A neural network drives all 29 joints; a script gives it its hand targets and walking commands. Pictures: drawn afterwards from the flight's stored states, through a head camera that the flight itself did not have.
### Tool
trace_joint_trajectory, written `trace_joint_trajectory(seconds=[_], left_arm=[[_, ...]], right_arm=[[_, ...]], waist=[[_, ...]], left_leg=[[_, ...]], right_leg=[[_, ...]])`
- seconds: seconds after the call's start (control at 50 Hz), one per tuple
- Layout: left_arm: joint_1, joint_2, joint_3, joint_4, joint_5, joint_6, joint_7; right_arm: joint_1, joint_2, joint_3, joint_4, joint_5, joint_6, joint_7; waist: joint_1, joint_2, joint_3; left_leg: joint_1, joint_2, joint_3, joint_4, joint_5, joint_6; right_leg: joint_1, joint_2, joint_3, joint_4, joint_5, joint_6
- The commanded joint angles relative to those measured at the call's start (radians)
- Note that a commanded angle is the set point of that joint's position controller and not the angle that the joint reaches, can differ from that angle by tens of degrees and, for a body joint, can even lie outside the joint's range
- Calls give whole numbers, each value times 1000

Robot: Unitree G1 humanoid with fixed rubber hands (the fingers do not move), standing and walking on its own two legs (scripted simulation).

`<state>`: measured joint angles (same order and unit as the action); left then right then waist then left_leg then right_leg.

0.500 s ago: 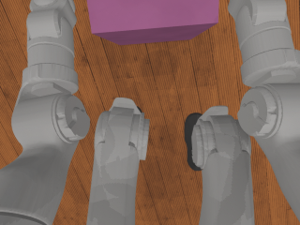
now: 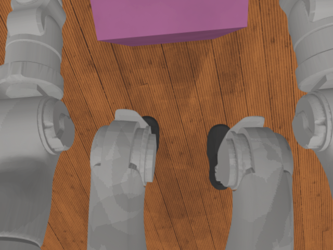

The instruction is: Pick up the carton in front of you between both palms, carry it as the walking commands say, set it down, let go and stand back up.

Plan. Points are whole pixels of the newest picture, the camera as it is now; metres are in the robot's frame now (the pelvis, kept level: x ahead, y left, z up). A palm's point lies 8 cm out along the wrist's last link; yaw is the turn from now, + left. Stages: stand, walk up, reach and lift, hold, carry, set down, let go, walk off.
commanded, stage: set down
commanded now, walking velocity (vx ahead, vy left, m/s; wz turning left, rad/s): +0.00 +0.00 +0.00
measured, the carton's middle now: out of the picture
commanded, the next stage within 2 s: let go in 1.04 s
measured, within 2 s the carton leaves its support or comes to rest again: neither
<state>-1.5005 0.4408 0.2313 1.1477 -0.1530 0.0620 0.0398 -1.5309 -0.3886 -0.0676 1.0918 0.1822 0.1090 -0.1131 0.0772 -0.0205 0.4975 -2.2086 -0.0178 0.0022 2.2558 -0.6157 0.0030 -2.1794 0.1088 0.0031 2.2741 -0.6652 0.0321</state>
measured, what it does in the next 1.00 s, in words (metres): rises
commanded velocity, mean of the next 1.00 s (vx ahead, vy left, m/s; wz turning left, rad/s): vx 0.00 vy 0.00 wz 0.00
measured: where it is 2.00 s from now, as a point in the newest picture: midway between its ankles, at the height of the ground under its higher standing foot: (182, 163)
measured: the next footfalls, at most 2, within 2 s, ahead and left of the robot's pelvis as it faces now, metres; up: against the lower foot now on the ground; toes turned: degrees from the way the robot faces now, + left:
none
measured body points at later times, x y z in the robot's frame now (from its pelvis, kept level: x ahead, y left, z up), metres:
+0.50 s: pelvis +0.00 +0.00 +0.10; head +0.34 +0.03 +0.38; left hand +0.55 +0.27 -0.01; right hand +0.60 -0.12 -0.01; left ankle +0.11 +0.11 -0.33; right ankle +0.10 -0.11 -0.33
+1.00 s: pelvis +0.02 +0.00 +0.24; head +0.35 +0.03 +0.55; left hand +0.55 +0.28 +0.14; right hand +0.60 -0.12 +0.14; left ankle +0.10 +0.11 -0.33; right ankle +0.09 -0.11 -0.33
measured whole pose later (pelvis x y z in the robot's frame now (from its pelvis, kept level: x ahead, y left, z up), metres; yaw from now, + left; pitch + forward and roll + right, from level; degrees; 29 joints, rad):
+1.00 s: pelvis +0.02 +0.00 +0.24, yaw +1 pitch +47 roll -2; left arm -1.24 0.34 0.34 0.91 -0.02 0.19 -0.02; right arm -1.27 -0.27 -0.26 0.90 0.01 0.22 -0.08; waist 0.06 -0.03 -0.02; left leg -1.76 -0.05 -0.04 1.32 -0.37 0.00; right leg -1.73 0.07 0.04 1.33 -0.42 0.02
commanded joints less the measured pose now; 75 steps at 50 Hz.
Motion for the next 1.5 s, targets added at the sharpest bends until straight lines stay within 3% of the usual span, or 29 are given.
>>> trace_joint_trajectory(seconds=[0.0,0.14,0.28,0.4,0.62,1.04,1.14,1.24,1.34,1.48], left_arm=[[-267,146,-44,-128,-62,-14,3],[-264,159,-35,-266,-47,58,28],[-181,72,21,-206,42,96,18],[-150,55,57,-223,81,90,1],[-87,95,69,-372,65,139,-19],[61,12,138,-329,168,91,-70],[213,-3,142,-363,232,88,-96],[446,-26,107,-492,273,77,-121],[641,-64,59,-588,246,41,-127],[955,-128,7,-584,202,-20,-131]], right_arm=[[-312,-71,28,-148,42,-13,-4],[-297,-101,-42,-251,-6,49,-39],[-202,-50,-126,-140,-87,79,-20],[-174,-27,-169,-148,-137,70,-1],[-135,-31,-144,-328,-118,117,-2],[47,37,-222,-286,-207,75,52],[214,80,-244,-331,-280,78,49],[460,133,-222,-473,-313,64,39],[652,145,-178,-576,-287,18,54],[964,160,-144,-551,-271,-49,88]], waist=[[68,-44,-1398],[35,3,-1643],[18,26,-1385],[16,14,-1427],[28,-14,-1709],[8,-2,-1531],[-5,-4,-1590],[-4,34,-1602],[-8,50,-1479],[-32,44,-1317]], left_leg=[[684,4,7,-165,561,-12],[875,-22,33,-271,517,-8],[708,-25,33,-410,385,-20],[720,-32,33,-508,405,-29],[941,-52,42,-691,592,-28],[1179,-37,16,-1134,646,-37],[1315,-36,16,-1227,718,-28],[1538,-32,5,-1308,832,-21],[1708,-15,-37,-1388,898,-17],[1821,4,-76,-1478,950,-20]], right_leg=[[551,-28,-37,-153,459,4],[599,-2,-80,-262,369,-15],[450,-10,-69,-407,253,-20],[494,-7,-67,-506,285,-15],[762,9,-63,-694,450,-11],[998,-18,-23,-1154,537,10],[1134,-22,-20,-1253,623,15],[1213,-20,-23,-1348,688,13],[1211,-28,-19,-1448,665,7],[1287,-40,-1,-1553,667,-1]])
